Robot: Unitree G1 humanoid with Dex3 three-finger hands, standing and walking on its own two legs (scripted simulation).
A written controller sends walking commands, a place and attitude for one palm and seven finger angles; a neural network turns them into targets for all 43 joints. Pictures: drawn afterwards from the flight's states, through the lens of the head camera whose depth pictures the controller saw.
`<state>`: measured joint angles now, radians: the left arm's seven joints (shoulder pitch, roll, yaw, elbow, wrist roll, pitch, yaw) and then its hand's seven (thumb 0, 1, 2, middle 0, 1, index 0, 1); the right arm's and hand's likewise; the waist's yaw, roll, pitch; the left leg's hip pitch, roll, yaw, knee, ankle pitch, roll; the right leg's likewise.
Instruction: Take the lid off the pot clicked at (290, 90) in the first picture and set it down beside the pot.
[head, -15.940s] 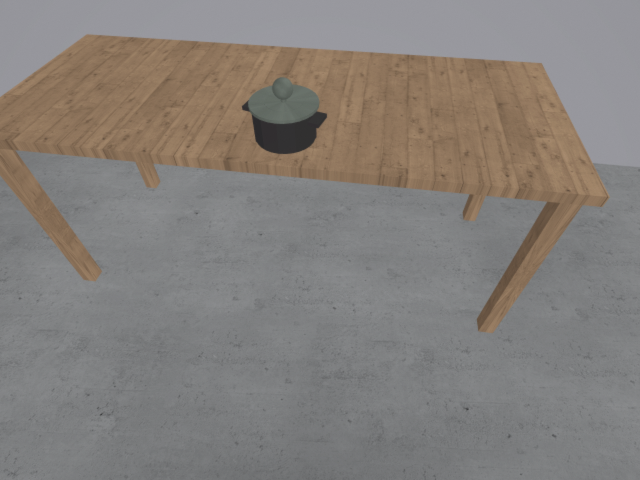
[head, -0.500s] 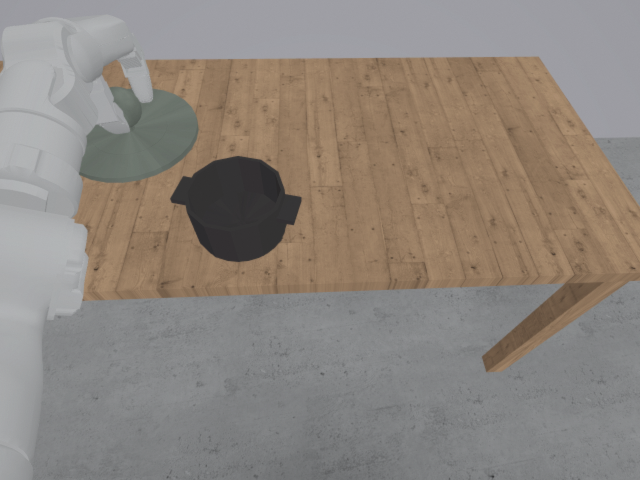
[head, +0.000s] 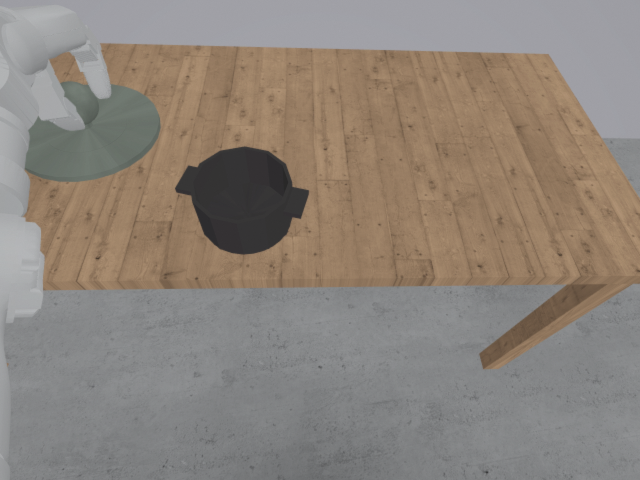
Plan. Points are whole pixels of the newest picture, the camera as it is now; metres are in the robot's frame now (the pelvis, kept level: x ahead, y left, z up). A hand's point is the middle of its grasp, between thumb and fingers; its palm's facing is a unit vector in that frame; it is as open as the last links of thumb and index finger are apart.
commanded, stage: move the lid sideways beside the pot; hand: left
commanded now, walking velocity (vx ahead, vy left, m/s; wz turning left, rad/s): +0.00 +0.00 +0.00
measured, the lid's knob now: (74, 103) +0.53 +0.26 +0.16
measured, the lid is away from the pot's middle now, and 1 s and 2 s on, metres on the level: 0.17 0.25 0.24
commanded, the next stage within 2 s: lower the lid onto the table in 1.18 s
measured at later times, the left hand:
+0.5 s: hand (13, 99) +0.50 +0.30 +0.19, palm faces -0.38 -0.09 -0.92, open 7.6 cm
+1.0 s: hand out of the picture +0.49 +0.32 +0.18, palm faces -0.40 -0.10 -0.91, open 7.6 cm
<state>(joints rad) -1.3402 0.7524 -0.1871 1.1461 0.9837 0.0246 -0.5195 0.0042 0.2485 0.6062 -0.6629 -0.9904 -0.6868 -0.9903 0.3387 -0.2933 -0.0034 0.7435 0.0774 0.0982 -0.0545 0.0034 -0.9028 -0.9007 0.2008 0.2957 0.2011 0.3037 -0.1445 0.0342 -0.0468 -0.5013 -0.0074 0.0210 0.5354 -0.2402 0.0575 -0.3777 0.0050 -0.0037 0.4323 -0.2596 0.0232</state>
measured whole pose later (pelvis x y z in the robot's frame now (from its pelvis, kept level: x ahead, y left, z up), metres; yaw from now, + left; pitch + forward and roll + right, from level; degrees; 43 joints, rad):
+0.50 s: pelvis +0.00 +0.00 +0.00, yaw +0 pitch +13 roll -3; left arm -1.33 0.88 -0.14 1.15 0.99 -0.06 -0.55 0.00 0.25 0.61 -0.66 -0.99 -0.69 -0.99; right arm 0.34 -0.29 0.02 0.74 0.10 0.13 -0.07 0.00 -0.90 -0.90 0.20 0.30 0.20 0.30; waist -0.15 0.03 -0.04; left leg -0.54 0.00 0.02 0.59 -0.27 0.06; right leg -0.41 0.01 0.00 0.46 -0.28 0.03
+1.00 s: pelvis +0.00 +0.01 -0.01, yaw -1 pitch +13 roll -4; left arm -1.32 0.93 -0.14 1.14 0.97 -0.09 -0.57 0.00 0.25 0.61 -0.66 -0.99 -0.69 -0.99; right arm 0.34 -0.30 0.03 0.74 0.11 0.12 -0.09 0.00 -0.90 -0.90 0.20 0.30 0.20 0.30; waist -0.15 0.03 -0.03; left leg -0.57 0.00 0.02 0.63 -0.29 0.07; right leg -0.43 0.02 0.00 0.48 -0.28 0.04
